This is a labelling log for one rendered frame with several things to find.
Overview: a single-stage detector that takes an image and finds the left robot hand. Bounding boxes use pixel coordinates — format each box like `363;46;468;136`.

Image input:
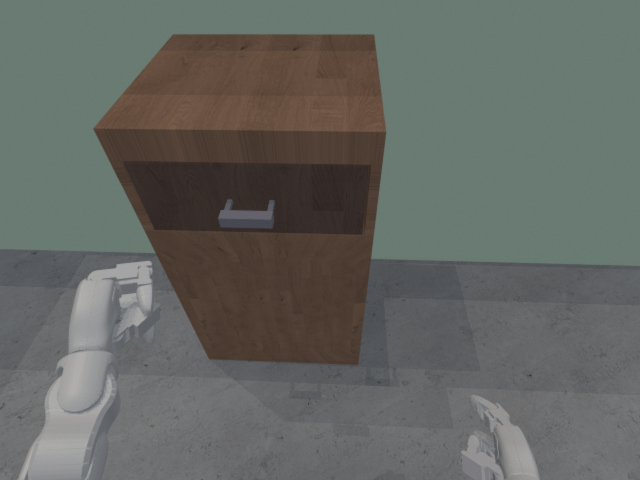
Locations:
68;261;160;356

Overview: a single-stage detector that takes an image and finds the robot left forearm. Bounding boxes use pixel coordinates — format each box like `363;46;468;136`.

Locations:
18;350;121;480

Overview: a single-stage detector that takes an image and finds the right robot hand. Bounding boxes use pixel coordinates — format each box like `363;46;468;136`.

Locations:
461;395;540;480

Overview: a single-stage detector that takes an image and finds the handle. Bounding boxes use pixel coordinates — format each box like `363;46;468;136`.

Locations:
218;199;275;229

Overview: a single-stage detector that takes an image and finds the drawer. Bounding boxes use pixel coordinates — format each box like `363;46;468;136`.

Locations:
123;161;368;235

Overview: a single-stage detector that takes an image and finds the cabinet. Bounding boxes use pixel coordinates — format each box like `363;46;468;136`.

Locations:
93;34;386;365

